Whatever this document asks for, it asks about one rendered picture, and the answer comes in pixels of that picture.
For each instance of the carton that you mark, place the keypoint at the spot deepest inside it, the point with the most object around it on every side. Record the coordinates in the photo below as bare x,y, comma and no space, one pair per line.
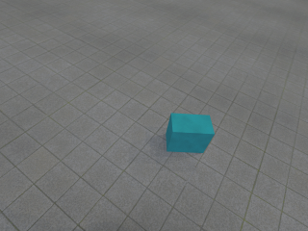
189,133

